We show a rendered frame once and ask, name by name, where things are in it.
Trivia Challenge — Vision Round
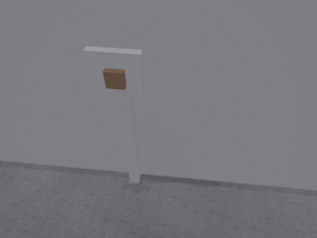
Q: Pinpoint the button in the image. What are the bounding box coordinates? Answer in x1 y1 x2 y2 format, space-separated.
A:
103 68 127 90

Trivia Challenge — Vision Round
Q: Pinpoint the panel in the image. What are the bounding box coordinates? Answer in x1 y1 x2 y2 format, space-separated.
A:
83 46 145 183

